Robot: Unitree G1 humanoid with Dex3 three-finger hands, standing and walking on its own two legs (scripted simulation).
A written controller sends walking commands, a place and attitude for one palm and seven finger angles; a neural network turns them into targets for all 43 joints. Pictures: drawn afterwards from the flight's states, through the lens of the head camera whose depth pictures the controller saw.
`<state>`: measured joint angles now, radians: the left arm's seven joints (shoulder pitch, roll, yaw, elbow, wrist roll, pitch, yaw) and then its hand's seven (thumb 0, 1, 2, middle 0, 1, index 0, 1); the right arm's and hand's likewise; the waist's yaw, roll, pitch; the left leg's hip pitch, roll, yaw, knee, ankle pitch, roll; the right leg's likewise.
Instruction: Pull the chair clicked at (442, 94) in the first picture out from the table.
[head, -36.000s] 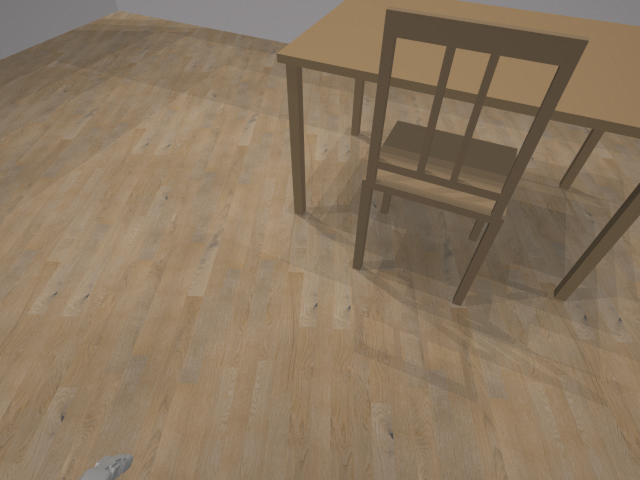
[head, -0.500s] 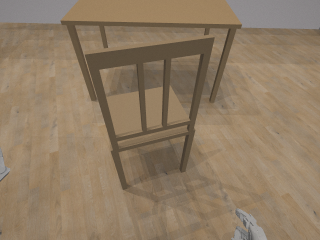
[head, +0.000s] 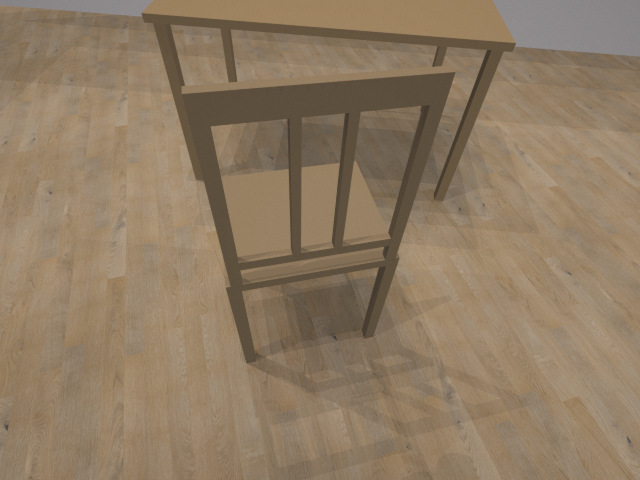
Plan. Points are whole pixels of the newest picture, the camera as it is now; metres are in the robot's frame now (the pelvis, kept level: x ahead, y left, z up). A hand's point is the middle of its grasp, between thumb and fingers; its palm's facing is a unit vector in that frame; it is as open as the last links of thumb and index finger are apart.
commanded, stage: let the arm hang, fingers relaxed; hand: left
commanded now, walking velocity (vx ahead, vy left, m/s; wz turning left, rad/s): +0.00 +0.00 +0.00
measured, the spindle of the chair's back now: (295, 195) +0.61 +0.08 -0.05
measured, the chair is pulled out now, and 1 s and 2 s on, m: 0.60 0.60 0.60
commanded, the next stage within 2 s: look to check the result in 0.68 s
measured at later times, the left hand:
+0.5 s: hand out of the picture +0.02 +0.15 -0.16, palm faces -0.01 -0.98 -0.20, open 7.3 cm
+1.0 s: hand out of the picture +0.02 +0.15 -0.17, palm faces -0.01 -0.98 -0.19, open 7.3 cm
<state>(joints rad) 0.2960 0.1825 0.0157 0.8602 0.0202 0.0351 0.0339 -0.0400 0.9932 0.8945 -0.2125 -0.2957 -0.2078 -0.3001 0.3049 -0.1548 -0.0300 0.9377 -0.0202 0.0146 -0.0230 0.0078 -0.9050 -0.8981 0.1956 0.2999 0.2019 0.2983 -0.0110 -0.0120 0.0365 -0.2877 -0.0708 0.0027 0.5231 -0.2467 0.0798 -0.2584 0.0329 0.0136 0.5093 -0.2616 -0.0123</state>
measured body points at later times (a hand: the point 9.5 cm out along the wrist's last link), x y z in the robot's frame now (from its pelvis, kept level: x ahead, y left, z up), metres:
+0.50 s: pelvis +0.01 -0.01 +0.01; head +0.02 -0.02 +0.46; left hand +0.02 +0.20 -0.15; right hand +0.00 -0.23 -0.15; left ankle +0.02 +0.07 -0.73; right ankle +0.00 -0.11 -0.73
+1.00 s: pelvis +0.02 -0.01 +0.01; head +0.03 -0.02 +0.46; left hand +0.02 +0.20 -0.15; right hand -0.01 -0.22 -0.15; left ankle +0.02 +0.07 -0.73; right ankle +0.00 -0.11 -0.73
